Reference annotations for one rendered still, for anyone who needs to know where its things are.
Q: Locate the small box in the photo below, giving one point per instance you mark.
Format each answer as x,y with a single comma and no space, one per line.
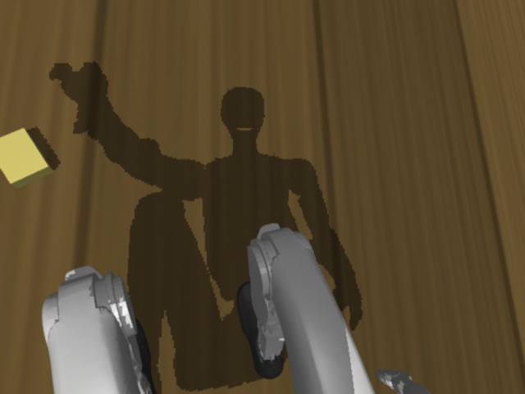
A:
21,160

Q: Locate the left robot foot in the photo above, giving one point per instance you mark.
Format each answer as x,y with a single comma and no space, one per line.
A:
145,358

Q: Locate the right robot hand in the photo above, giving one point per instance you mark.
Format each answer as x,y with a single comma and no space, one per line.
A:
401,382

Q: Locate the right robot foot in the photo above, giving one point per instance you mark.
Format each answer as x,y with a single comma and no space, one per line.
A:
268,369

